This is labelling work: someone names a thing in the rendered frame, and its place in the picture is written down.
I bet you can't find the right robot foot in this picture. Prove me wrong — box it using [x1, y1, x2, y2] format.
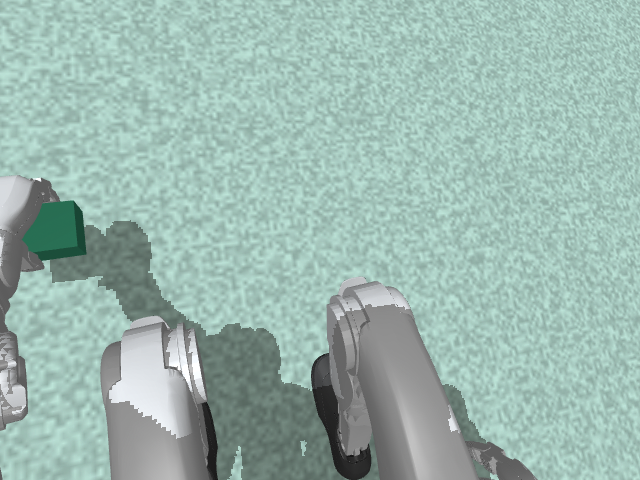
[311, 353, 371, 480]

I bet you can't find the small box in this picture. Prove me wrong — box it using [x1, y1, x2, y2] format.
[22, 200, 87, 261]

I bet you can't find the left robot hand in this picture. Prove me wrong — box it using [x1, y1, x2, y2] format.
[0, 175, 60, 272]

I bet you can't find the left robot arm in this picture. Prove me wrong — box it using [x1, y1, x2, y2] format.
[0, 229, 28, 480]

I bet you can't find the left robot foot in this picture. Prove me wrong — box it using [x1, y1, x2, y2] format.
[202, 402, 218, 480]

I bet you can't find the right robot hand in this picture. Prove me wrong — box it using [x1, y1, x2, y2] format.
[465, 441, 537, 480]

